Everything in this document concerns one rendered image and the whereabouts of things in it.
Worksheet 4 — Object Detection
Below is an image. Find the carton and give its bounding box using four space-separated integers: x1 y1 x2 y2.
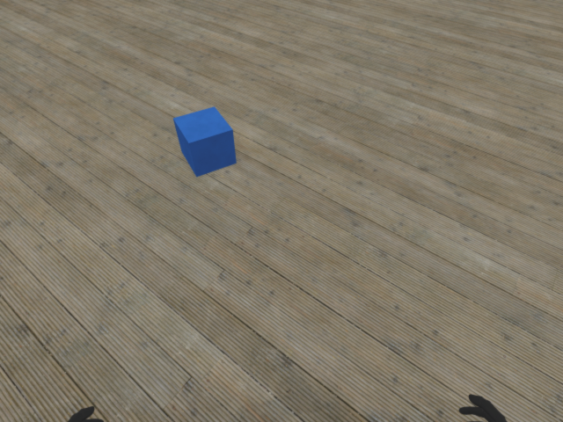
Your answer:
173 107 237 177

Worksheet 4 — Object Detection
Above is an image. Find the robot right hand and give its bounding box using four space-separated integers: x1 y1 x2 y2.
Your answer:
459 394 508 422

